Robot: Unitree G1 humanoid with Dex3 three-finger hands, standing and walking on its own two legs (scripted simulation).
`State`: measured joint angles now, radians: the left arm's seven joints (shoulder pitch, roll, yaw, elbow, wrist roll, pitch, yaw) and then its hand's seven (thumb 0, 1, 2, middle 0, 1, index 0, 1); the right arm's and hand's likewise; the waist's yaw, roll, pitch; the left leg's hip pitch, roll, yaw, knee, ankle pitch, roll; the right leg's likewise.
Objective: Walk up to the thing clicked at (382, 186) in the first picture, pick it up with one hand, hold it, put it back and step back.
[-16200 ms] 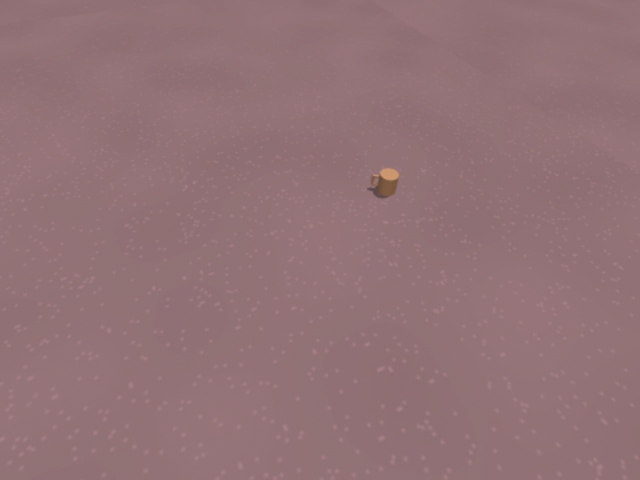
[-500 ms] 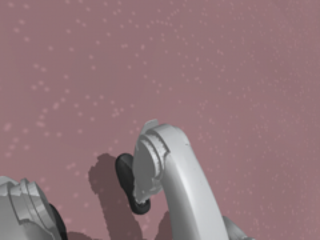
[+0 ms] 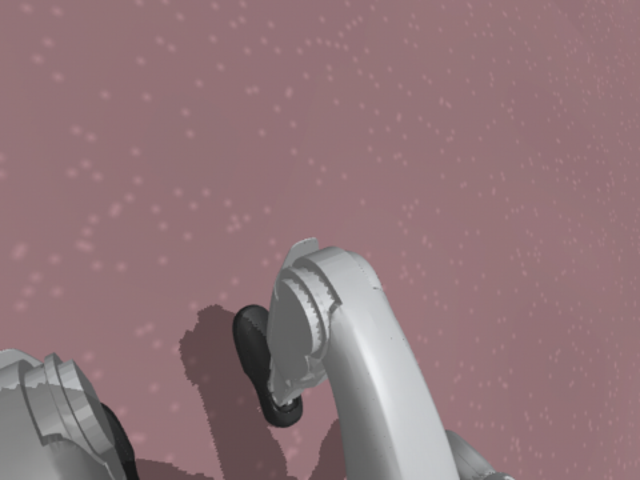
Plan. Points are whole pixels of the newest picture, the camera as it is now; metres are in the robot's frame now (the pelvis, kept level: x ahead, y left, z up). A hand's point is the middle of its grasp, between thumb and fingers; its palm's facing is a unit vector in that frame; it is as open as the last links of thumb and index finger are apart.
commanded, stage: close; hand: left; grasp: from above
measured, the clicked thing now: out of the picture +0.50 +0.34 -0.27
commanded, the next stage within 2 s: settle in 0.12 s
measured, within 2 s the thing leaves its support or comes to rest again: leaves its support in 0.64 s
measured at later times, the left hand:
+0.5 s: hand out of the picture +0.50 +0.32 -0.23, palm faces -0.44 -0.14 -0.89, open 11.4 cm
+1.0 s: hand out of the picture +0.49 +0.33 -0.15, palm faces -0.46 -0.11 -0.88, open 11.3 cm
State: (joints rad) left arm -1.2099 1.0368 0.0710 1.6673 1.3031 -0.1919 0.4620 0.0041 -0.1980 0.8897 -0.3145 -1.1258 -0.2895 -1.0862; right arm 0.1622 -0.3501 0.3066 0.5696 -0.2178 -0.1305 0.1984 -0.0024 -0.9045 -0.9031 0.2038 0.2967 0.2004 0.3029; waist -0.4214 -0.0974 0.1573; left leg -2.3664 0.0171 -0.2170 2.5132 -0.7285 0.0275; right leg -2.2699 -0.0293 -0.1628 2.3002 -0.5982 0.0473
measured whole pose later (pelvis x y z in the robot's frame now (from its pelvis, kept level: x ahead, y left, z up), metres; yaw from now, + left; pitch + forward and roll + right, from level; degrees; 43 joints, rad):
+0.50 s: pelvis +0.00 +0.00 +0.00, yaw +0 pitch +32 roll -15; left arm -1.20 1.03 0.09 1.63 1.30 -0.18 0.44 0.00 -0.24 0.89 -0.41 -1.04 -0.39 -1.03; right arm 0.17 -0.35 0.30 0.57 -0.21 -0.13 0.20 0.00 -0.92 -0.91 0.20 0.30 0.20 0.30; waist -0.42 -0.09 0.15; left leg -2.37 0.01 -0.21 2.51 -0.73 0.03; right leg -2.27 -0.03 -0.16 2.29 -0.60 0.05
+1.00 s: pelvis +0.00 +0.00 +0.03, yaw +4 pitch +36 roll -11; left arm -1.09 0.84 0.05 1.35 1.23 -0.13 0.22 0.01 -0.23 0.85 -0.44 -1.00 -0.43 -0.97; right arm 0.18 -0.33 0.13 0.61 -0.14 -0.03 0.18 0.00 -0.91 -0.90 0.20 0.30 0.20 0.30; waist -0.32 -0.01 0.01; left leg -2.32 0.01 -0.15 2.39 -0.71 0.02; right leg -2.25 -0.05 -0.11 2.24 -0.62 0.03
